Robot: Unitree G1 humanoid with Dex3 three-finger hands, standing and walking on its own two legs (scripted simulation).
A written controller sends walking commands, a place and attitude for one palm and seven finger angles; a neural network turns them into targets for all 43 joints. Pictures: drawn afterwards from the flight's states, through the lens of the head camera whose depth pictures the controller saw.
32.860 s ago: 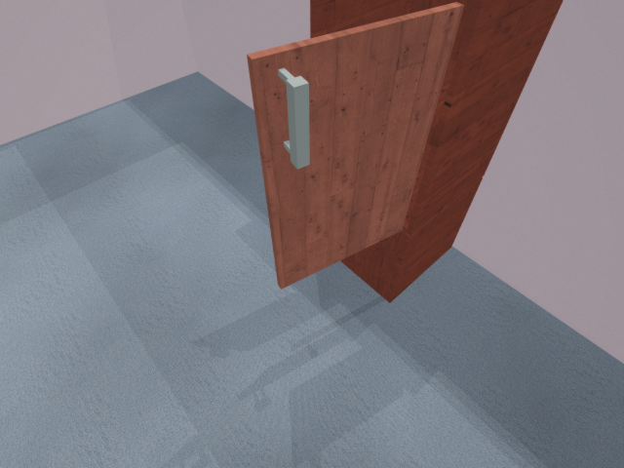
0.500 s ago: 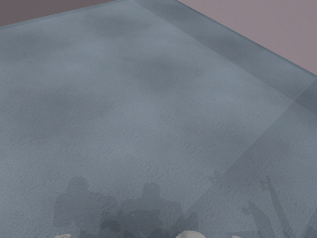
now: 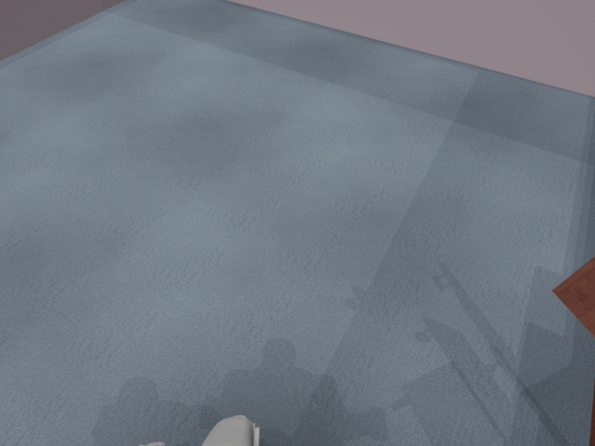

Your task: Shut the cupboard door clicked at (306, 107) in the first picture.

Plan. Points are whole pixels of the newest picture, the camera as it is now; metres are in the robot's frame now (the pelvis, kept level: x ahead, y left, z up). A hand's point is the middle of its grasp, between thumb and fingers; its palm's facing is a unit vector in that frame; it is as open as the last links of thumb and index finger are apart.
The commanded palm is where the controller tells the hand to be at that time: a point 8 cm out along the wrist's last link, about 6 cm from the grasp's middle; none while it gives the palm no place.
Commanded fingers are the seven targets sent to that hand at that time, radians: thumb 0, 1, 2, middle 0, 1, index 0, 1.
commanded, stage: turn to face it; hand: left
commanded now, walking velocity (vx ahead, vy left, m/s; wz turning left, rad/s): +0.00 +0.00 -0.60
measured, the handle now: out of the picture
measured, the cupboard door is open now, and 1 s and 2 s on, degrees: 53 53 53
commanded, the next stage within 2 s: take the last steps up to it in 1.80 s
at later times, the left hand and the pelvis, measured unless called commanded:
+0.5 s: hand (170, 421) +0.17 +0.21 -0.16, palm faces -0.27 -0.94 -0.22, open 7.4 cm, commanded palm none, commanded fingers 0.00 0.90 0.90 -0.20 -0.30 -0.20 -0.30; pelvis +0.01 +0.03 +0.00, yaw -18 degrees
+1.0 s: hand (220, 422) +0.18 +0.13 -0.17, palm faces -0.51 -0.84 -0.20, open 7.4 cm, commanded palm none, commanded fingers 0.00 0.90 0.90 -0.20 -0.30 -0.20 -0.30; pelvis +0.02 +0.01 +0.00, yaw -33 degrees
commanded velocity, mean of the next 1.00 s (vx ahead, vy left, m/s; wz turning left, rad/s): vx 0.00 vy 0.00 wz -0.60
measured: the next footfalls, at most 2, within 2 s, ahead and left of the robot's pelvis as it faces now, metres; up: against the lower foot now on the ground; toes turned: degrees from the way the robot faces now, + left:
left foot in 0.16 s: +0.07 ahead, +0.14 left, +0.00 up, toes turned -4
right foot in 0.60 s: -0.01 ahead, -0.11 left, +0.00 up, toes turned -27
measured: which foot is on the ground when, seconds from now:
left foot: up 0.00-0.14, down 0.16-0.60, up 0.62-1.00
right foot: down 0.00-0.16, up 0.18-0.58, down 0.60-1.00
